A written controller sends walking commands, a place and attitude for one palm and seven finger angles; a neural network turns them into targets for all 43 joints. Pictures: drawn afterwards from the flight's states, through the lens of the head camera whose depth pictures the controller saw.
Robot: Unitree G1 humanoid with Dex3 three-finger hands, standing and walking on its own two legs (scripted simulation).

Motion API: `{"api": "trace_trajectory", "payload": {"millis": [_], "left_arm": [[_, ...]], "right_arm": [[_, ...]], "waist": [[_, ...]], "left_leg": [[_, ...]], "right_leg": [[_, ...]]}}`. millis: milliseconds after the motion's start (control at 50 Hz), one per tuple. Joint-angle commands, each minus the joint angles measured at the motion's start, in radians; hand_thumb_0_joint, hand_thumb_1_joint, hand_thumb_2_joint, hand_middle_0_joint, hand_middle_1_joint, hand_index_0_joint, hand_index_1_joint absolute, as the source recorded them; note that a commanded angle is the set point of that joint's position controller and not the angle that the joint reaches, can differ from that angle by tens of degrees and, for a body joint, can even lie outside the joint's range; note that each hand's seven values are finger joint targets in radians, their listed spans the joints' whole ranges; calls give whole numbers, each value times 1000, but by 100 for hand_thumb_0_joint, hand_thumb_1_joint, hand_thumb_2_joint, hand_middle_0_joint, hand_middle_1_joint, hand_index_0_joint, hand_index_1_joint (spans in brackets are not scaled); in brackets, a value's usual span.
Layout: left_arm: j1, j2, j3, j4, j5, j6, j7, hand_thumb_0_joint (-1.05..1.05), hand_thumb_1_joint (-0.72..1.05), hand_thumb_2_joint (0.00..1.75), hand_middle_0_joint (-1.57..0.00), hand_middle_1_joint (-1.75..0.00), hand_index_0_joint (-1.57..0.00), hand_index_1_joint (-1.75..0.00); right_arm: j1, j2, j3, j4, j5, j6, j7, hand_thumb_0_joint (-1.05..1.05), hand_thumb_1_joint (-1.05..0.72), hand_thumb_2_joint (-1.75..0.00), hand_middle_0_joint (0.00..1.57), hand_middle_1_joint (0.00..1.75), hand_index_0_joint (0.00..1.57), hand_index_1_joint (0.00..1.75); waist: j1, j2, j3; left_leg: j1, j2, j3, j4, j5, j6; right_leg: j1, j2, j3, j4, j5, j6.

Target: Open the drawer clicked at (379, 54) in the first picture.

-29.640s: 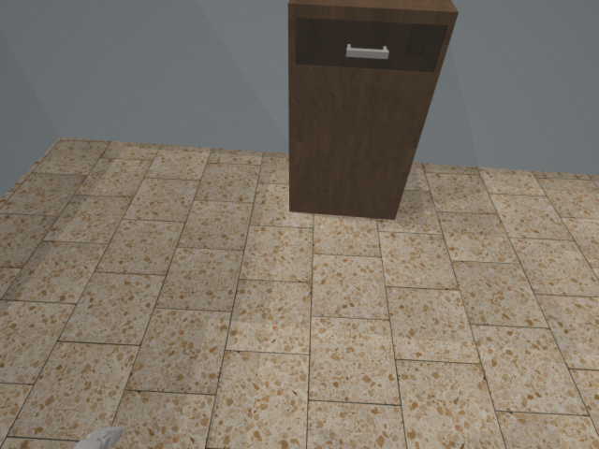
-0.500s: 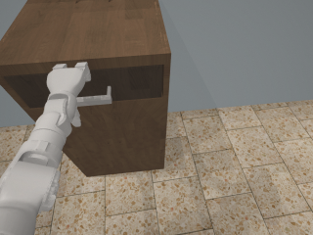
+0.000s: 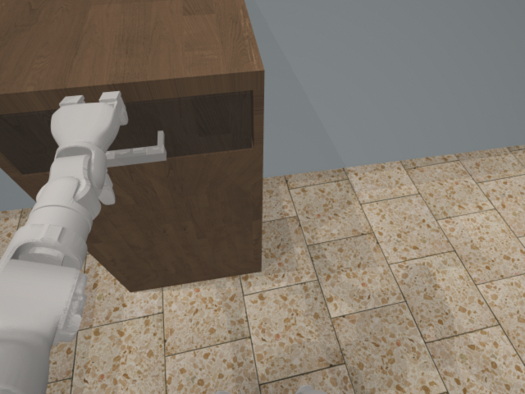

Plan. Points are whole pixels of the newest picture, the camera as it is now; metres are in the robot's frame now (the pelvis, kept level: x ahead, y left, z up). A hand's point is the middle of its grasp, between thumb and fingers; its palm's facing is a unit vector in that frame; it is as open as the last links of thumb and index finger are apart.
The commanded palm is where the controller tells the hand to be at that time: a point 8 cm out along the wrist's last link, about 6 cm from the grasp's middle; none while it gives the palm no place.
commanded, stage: lower the fingers behind the handle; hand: left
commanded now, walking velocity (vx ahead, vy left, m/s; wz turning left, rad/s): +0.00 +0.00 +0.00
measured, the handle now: (128, 148) +0.53 +0.24 +0.04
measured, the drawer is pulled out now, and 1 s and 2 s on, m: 0.00 0.00 0.00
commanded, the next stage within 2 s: lift the fingers back up to retry in 0.92 s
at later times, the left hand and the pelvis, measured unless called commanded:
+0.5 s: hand (105, 164) +0.48 +0.26 +0.05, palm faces +0.02 +0.03 -1.00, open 13.6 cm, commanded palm +0.46 +0.25 +0.07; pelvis +0.01 +0.01 -0.01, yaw +0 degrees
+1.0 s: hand (105, 166) +0.48 +0.26 +0.05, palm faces +0.00 +0.03 -1.00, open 13.7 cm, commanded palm +0.46 +0.25 +0.07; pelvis +0.01 +0.01 -0.01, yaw +0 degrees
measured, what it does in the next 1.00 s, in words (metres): stands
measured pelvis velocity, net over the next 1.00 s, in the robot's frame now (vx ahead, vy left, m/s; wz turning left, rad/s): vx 0.01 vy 0.01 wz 0.00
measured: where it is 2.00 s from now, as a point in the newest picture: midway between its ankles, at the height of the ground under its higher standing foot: outside the picture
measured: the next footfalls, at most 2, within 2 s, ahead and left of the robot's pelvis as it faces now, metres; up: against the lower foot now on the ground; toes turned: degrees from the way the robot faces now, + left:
none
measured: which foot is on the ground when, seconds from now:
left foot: down 0.00-1.00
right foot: down 0.00-1.00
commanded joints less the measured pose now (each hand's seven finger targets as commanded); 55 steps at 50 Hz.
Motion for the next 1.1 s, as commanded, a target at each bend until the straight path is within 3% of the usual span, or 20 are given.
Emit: {"api": "trace_trajectory", "payload": {"millis": [0, 40, 100, 120, 160, 180, 260, 300, 340, 400, 420, 520, 580, 740, 800, 860, 920, 1000, 1040, 1080], "left_arm": [[-238, 177, 22, -38, 0, 16, -29, 0, -50, 30, -30, -120, -30, -120], [-296, 173, 26, -93, -8, -15, -27, 0, -50, 30, -30, -120, -30, -120], [-386, 266, 117, -283, -4, -118, 13, 0, -50, 30, -30, -120, -30, -120], [-354, 249, 110, -244, 4, -115, 35, 0, -50, 30, -30, -120, -30, -120], [-272, 146, 49, -148, 1, -88, 48, 0, -50, 30, -30, -120, -30, -120], [-248, 151, 62, -125, 0, -80, 56, 0, -50, 30, -30, -120, -30, -120], [-319, 168, 59, -115, 18, -42, 96, 0, -50, 30, -30, -120, -30, -120], [-307, 103, 18, -87, 15, -10, 100, 0, -50, 30, -30, -120, -30, -120], [-301, 102, 27, -69, 5, 9, 95, 0, -50, 30, -30, -120, -30, -120], [-259, 98, 22, -32, -1, 38, 81, 0, -50, 30, -30, -120, -30, -120], [-265, 65, -16, -19, 6, 47, 74, 0, -50, 30, -30, -120, -30, -120], [-219, 86, -2, -10, 8, 54, 47, 0, -50, 30, -30, -120, -30, -120], [-235, 92, 1, -35, 9, 43, 39, 0, -50, 30, -30, -120, -30, -120], [-208, 86, 16, -83, -6, 16, 31, 0, -50, 30, -30, -120, -30, -120], [-218, 51, -16, -91, -10, 13, 31, 0, -50, 30, -30, -120, -30, -120], [-207, 111, 26, -79, -1, 14, 37, 0, -50, 30, -30, -120, -30, -120], [-213, 84, 5, -75, -2, 17, 37, 0, -50, 30, -30, -120, -30, -120], [-234, 58, -15, -89, -2, 19, 43, 0, -50, 30, -30, -120, -30, -120], [-277, 108, 20, -122, -7, 19, 46, 0, -50, 30, -30, -120, -30, -120], [-307, 91, 7, -162, -11, 15, 49, 0, -50, 30, -30, -120, -30, -120]], "right_arm": [[74, -151, -50, -93, 1, -30, -6, 0, -90, -90, 20, 30, 20, 30], [80, -153, -54, -91, -2, -37, -5, 0, -90, -90, 20, 30, 20, 30], [75, -139, -68, -104, -12, -52, -15, 0, -90, -90, 20, 30, 20, 30], [86, -133, -72, -88, -16, -51, -15, 0, -90, -90, 20, 30, 20, 30], [101, -131, -73, -68, -14, -56, -4, 0, -90, -90, 20, 30, 20, 30], [103, -138, -73, -59, -12, -57, 2, 0, -90, -90, 20, 30, 20, 30], [110, -145, -74, -42, -15, -53, 13, 0, -90, -90, 20, 30, 20, 30], [112, -141, -75, -35, -15, -51, 20, 0, -90, -90, 20, 30, 20, 30], [115, -145, -75, -29, -20, -46, 25, 0, -90, -90, 20, 30, 20, 30], [108, -146, -72, -33, -18, -34, 25, 0, -90, -90, 20, 30, 20, 30], [101, -147, -69, -37, -16, -31, 25, 0, -90, -90, 20, 30, 20, 30], [86, -150, -61, -56, -16, -18, 21, 0, -90, -90, 20, 30, 20, 30], [82, -147, -60, -65, -17, -16, 19, 0, -90, -90, 20, 30, 20, 30], [81, -143, -66, -82, -19, -17, 18, 0, -90, -90, 20, 30, 20, 30], [84, -139, -65, -80, -17, -19, 20, 0, -90, -90, 20, 30, 20, 30], [86, -146, -65, -74, -15, -17, 17, 0, -90, -90, 20, 30, 20, 30], [87, -144, -65, -71, -13, -19, 19, 0, -90, -90, 20, 30, 20, 30], [95, -142, -68, -63, -15, -21, 21, 0, -90, -90, 20, 30, 20, 30], [92, -146, -69, -63, -14, -20, 20, 0, -90, -90, 20, 30, 20, 30], [88, -137, -70, -66, -15, -23, 19, 0, -90, -90, 20, 30, 20, 30]], "waist": [[-18, -75, -210], [-32, -73, -208], [-15, 9, -369], [-20, -3, -396], [-34, -32, -307], [-27, -28, -264], [-37, -3, -295], [-43, -1, -294], [-38, -4, -306], [-39, -61, -288], [-51, -71, -244], [-37, -95, -221], [-34, -55, -219], [-22, -57, -264], [-28, -53, -250], [-24, -61, -252], [-30, -64, -222], [-35, -53, -253], [-31, -45, -273], [-28, -11, -315]], "left_leg": [[24, 11, 28, -98, 23, 13], [33, 17, 16, -91, 23, 16], [78, 14, 11, -58, 76, 21], [90, 14, 11, -51, 96, 20], [75, 19, 3, -51, 95, 15], [64, 23, 0, -53, 87, 11], [86, 23, -7, -49, 115, 10], [112, 25, -11, -45, 140, 7], [123, 27, -12, -44, 181, 5], [97, 24, -5, -42, 171, 8], [81, 23, -6, -46, 146, 8], [45, 18, 1, -47, 115, 11], [57, 21, -2, -47, 111, 10], [79, 23, -6, -31, 137, 9], [78, 25, -7, -35, 115, 7], [58, 25, -5, -33, 116, 8], [54, 26, -7, -37, 99, 8], [81, 27, -8, -33, 122, 8], [91, 29, -14, -45, 120, 8], [135, 28, -14, -49, 144, 7]], "right_leg": [[177, -23, 32, -115, -9, 12], [149, -20, 29, -109, -15, 10], [196, -22, 53, -71, 35, 8], [201, -19, 48, -59, 53, 7], [131, -12, 25, -62, 42, 8], [95, -9, 18, -64, 31, 4], [71, -6, 10, -54, 33, 1], [44, -1, -1, -50, 42, -1], [57, 0, -6, -47, 74, -4], [81, -2, -4, -52, 85, 3], [63, -3, -5, -60, 67, 5], [84, -7, -2, -59, 58, 4], [67, -7, -5, -50, 42, 1], [75, -4, -5, -35, 57, -3], [58, -4, -9, -34, 36, 0], [72, -5, -1, -33, 44, 0], [52, -4, -5, -39, 25, -1], [49, -3, -5, -38, 37, 1], [76, -4, -1, -46, 36, -2], [90, -4, -1, -44, 46, -1]]}}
